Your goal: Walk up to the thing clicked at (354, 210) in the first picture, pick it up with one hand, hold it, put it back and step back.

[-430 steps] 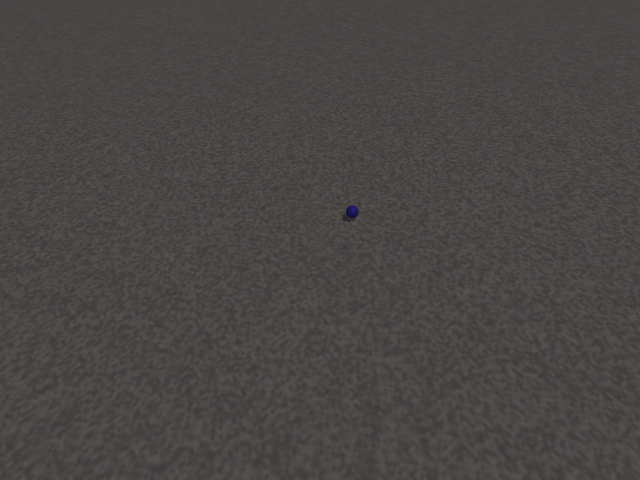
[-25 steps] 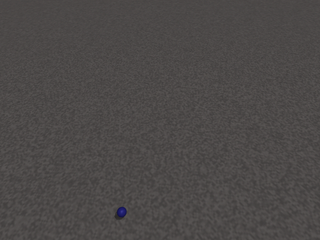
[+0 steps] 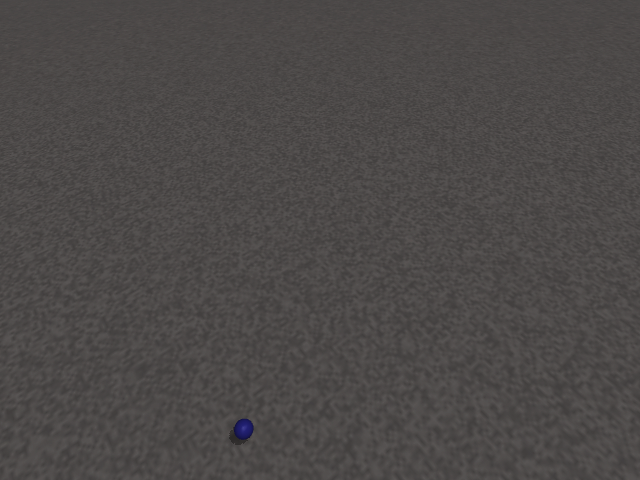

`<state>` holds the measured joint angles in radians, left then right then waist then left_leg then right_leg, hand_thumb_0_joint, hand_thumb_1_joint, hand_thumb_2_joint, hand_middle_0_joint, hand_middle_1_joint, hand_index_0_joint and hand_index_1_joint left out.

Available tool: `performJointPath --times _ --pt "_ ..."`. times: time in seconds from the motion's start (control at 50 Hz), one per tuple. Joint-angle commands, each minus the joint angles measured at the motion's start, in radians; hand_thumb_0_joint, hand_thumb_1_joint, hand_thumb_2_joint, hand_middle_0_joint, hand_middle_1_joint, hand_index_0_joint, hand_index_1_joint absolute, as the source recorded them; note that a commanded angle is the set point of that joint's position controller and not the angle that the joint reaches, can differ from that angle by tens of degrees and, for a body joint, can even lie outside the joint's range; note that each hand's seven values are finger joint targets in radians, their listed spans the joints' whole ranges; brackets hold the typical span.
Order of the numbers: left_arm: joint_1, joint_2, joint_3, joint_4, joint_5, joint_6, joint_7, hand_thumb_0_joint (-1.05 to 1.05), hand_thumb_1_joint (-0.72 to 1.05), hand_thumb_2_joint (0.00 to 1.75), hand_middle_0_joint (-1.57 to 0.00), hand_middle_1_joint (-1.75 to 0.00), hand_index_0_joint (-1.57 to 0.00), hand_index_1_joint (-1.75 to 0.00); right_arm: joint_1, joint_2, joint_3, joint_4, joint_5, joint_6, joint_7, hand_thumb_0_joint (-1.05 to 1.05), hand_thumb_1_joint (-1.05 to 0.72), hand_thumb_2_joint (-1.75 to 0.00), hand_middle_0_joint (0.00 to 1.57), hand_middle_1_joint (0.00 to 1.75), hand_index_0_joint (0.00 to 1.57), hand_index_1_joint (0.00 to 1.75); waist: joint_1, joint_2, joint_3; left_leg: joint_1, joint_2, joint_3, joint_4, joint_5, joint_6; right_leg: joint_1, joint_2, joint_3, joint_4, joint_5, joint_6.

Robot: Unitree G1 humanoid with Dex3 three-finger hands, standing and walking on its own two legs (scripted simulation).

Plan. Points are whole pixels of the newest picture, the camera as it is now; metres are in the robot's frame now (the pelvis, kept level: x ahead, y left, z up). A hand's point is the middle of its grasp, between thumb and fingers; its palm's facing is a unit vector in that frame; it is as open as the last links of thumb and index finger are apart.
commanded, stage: stand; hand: left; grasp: from above
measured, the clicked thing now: (243, 429) +0.43 +0.26 -0.75
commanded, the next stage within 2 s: rise first in 0.32 s
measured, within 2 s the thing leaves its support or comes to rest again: neither
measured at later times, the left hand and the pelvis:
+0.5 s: hand out of the picture +0.09 +0.25 -0.16, palm faces +0.03 -0.94 -0.34, open 7.5 cm; pelvis -0.01 +0.00 +0.00, yaw +1 degrees
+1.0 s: hand out of the picture +0.13 +0.27 -0.21, palm faces -0.11 -0.90 -0.43, open 13.6 cm; pelvis -0.02 +0.01 -0.07, yaw +0 degrees
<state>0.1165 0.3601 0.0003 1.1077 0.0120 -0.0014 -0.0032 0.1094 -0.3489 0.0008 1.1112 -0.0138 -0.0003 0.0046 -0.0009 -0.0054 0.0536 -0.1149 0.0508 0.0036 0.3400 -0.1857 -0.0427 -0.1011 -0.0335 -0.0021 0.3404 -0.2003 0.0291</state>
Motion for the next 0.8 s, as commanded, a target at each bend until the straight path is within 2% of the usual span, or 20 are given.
performJointPath --times 0.0,0.12,0.2,0.38,0.4,0.42,0.44,0.46,0.48,0.52,0.56,0.58,0.6,0.62,0.66,0.68,0.7,0.72,0.76,0.78 --pt "-0.028 0.217 0.047 -0.055 -0.002 -0.023 0.009 0.00 0.90 0.90 -0.20 -0.30 -0.20 -0.30 -0.034 -0.217 -0.045 -0.054 0.005 -0.023 -0.009 0.00 -0.90 -0.90 0.20 0.30 0.20 0.30 0.002 0.021 -0.073 0.018 0.087 -0.062 -0.052 0.154 0.054 0.005 -0.099 0.062 -0.053 0.144 -0.048" --pt "-0.026 0.211 0.044 -0.056 -0.001 -0.024 0.008 0.00 0.90 0.90 -0.20 -0.30 -0.20 -0.30 -0.038 -0.223 -0.046 -0.055 0.005 -0.024 -0.010 0.00 -0.90 -0.90 0.20 0.30 0.20 0.30 0.002 0.018 -0.078 0.035 0.090 -0.064 -0.045 0.168 0.052 -0.011 -0.098 0.060 -0.054 0.148 -0.046" --pt "-0.023 0.214 0.044 -0.054 0.000 -0.023 0.008 0.00 0.90 0.90 -0.20 -0.30 -0.20 -0.30 -0.032 -0.221 -0.045 -0.050 0.004 -0.023 -0.010 0.00 -0.90 -0.90 0.20 0.30 0.20 0.30 -0.001 0.017 -0.076 0.027 0.086 -0.059 -0.046 0.132 0.054 -0.008 -0.101 0.068 -0.059 0.136 -0.048" --pt "-0.022 0.221 0.045 -0.058 0.000 -0.026 0.011 0.00 0.90 0.90 -0.20 -0.30 -0.20 -0.30 -0.029 -0.216 -0.047 -0.053 0.005 -0.023 -0.011 0.00 -0.90 -0.90 0.20 0.30 0.20 0.30 -0.002 -0.002 -0.092 0.048 0.089 -0.059 -0.039 0.194 0.053 -0.007 -0.099 0.060 -0.046 0.183 -0.046" --pt "-0.019 0.214 0.042 -0.055 0.000 -0.025 0.011 0.00 0.82 0.93 -0.20 -0.38 -0.18 -0.38 -0.033 -0.220 -0.046 -0.051 0.005 -0.022 -0.011 0.00 -0.93 -0.91 0.20 0.30 0.20 0.30 -0.001 0.005 -0.081 0.043 0.088 -0.058 -0.039 0.186 0.054 -0.011 -0.098 0.060 -0.053 0.180 -0.044" --pt "-0.370 0.020 0.037 -0.406 -0.049 -0.113 0.023 0.00 0.74 0.98 -0.22 -0.46 -0.19 -0.46 -0.013 -0.044 -0.003 -0.318 0.072 -0.071 -0.031 0.00 -1.00 -0.93 0.20 0.30 0.20 0.30 -0.117 0.024 -0.003 -0.109 -0.060 0.062 0.029 0.009 0.048 -0.228 0.020 -0.010 0.003 0.086 -0.025" --pt "-0.443 0.088 0.060 -0.312 -0.044 -0.102 0.028 0.00 0.66 0.95 -0.27 -0.49 -0.22 -0.54 0.029 -0.072 -0.008 -0.272 0.074 -0.072 -0.042 0.00 -0.94 -0.91 0.20 0.30 0.20 0.30 -0.081 -0.022 -0.031 -0.100 -0.060 0.061 0.034 -0.018 0.054 -0.174 0.018 -0.023 -0.005 0.033 -0.018" --pt "-0.290 0.180 0.126 -0.146 -0.024 -0.063 0.037 0.00 0.58 0.96 -0.24 -0.55 -0.20 -0.60 0.060 -0.105 -0.022 -0.261 0.072 -0.065 -0.048 0.00 -0.93 -0.91 0.20 0.30 0.20 0.30 -0.062 -0.040 -0.017 -0.131 -0.065 0.059 0.045 -0.047 0.054 -0.185 0.028 -0.034 -0.003 -0.020 -0.026" --pt "-0.225 0.200 0.150 -0.094 -0.008 -0.048 0.023 0.00 0.50 0.91 -0.23 -0.62 -0.21 -0.65 0.064 -0.107 -0.038 -0.288 0.068 -0.056 -0.045 0.00 -0.91 -0.90 0.20 0.30 0.20 0.30 -0.028 -0.026 -0.021 -0.159 -0.059 0.060 0.067 -0.042 0.050 -0.189 0.030 -0.040 0.022 -0.036 -0.032" --pt "-0.300 0.236 0.167 -0.101 0.036 -0.049 0.001 0.00 0.35 0.86 -0.21 -0.77 -0.21 -0.77 0.088 -0.102 -0.064 -0.316 0.057 -0.065 -0.053 0.00 -0.88 -0.89 0.20 0.30 0.20 0.30 -0.026 -0.038 -0.131 -0.166 -0.060 0.052 0.117 0.005 0.053 -0.190 0.027 -0.032 0.074 0.015 -0.031" --pt "-0.191 0.235 0.189 -0.044 0.104 -0.027 -0.025 0.00 0.19 0.84 -0.18 -0.89 -0.20 -0.86 0.113 -0.100 -0.084 -0.348 0.039 -0.074 -0.049 0.00 -0.88 -0.89 0.20 0.30 0.20 0.30 -0.015 -0.014 -0.204 -0.211 -0.066 0.041 0.181 0.059 0.048 -0.206 0.025 -0.032 0.148 0.079 -0.034" --pt "-0.141 0.249 0.216 -0.056 0.132 -0.018 -0.033 0.00 0.11 0.85 -0.17 -0.92 -0.19 -0.89 0.120 -0.098 -0.095 -0.372 0.032 -0.077 -0.042 0.00 -0.88 -0.89 0.20 0.30 0.20 0.30 0.018 0.012 -0.252 -0.226 -0.072 0.041 0.209 0.087 0.043 -0.189 0.024 -0.034 0.176 0.092 -0.038" --pt "-0.083 0.235 0.226 -0.061 0.144 -0.006 -0.035 0.00 0.03 0.86 -0.16 -0.95 -0.18 -0.92 0.123 -0.091 -0.098 -0.393 0.033 -0.077 -0.037 0.00 -0.90 -0.90 0.20 0.30 0.20 0.30 0.031 0.027 -0.277 -0.225 -0.076 0.043 0.220 0.101 0.040 -0.186 0.027 -0.032 0.193 0.099 -0.040" --pt "-0.084 0.223 0.227 -0.117 0.149 0.002 -0.030 0.00 -0.05 0.85 -0.15 -0.97 -0.18 -0.94 0.121 -0.083 -0.101 -0.418 0.031 -0.078 -0.033 0.00 -0.89 -0.89 0.20 0.30 0.20 0.30 0.041 0.057 -0.299 -0.228 -0.076 0.044 0.226 0.109 0.035 -0.189 0.028 -0.032 0.210 0.098 -0.041" --pt "-0.098 0.165 0.192 -0.177 0.160 0.039 -0.014 0.00 -0.19 0.86 -0.14 -1.01 -0.17 -0.98 0.097 -0.071 -0.096 -0.463 0.037 -0.077 -0.028 0.00 -0.89 -0.90 0.20 0.30 0.20 0.30 0.032 0.085 -0.281 -0.243 -0.071 0.035 0.226 0.090 0.026 -0.235 0.035 -0.042 0.216 0.065 -0.044" --pt "-0.115 0.150 0.184 -0.186 0.169 0.063 -0.007 0.00 -0.26 0.88 -0.14 -1.00 -0.16 -0.98 0.091 -0.075 -0.097 -0.484 0.039 -0.077 -0.025 0.00 -0.89 -0.90 0.20 0.30 0.20 0.30 0.015 0.065 -0.242 -0.275 -0.064 0.031 0.237 0.046 0.027 -0.278 0.039 -0.045 0.223 0.022 -0.042" --pt "-0.122 0.167 0.193 -0.216 0.174 0.081 0.001 0.00 -0.34 0.90 -0.14 -1.00 -0.15 -0.99 0.081 -0.072 -0.098 -0.500 0.040 -0.080 -0.023 0.00 -0.87 -0.89 0.20 0.30 0.20 0.30 0.017 0.048 -0.241 -0.297 -0.060 0.026 0.249 0.032 0.027 -0.294 0.043 -0.051 0.237 0.001 -0.043" --pt "-0.143 0.168 0.194 -0.258 0.172 0.092 0.007 0.00 -0.41 0.92 -0.15 -0.99 -0.15 -0.99 0.081 -0.072 -0.102 -0.517 0.039 -0.083 -0.019 0.00 -0.90 -0.90 0.20 0.30 0.20 0.30 0.007 0.060 -0.245 -0.312 -0.054 0.027 0.268 0.005 0.026 -0.320 0.043 -0.048 0.258 -0.025 -0.041" --pt "-0.126 0.131 0.175 -0.291 0.170 0.115 0.012 0.00 -0.50 0.93 -0.15 -1.02 -0.14 -1.02 0.087 -0.065 -0.102 -0.537 0.039 -0.092 -0.014 0.00 -0.91 -0.90 0.20 0.30 0.20 0.30 -0.013 0.041 -0.235 -0.348 -0.045 0.017 0.303 -0.030 0.026 -0.389 0.050 -0.055 0.300 -0.062 -0.042" --pt "-0.104 0.125 0.177 -0.304 0.172 0.120 0.010 0.00 -0.51 0.94 -0.13 -1.02 -0.13 -1.02 0.091 -0.067 -0.102 -0.547 0.038 -0.099 -0.012 0.00 -0.89 -0.90 0.20 0.30 0.20 0.30 -0.013 0.022 -0.230 -0.375 -0.042 0.012 0.327 -0.047 0.027 -0.407 0.050 -0.059 0.323 -0.079 -0.040"
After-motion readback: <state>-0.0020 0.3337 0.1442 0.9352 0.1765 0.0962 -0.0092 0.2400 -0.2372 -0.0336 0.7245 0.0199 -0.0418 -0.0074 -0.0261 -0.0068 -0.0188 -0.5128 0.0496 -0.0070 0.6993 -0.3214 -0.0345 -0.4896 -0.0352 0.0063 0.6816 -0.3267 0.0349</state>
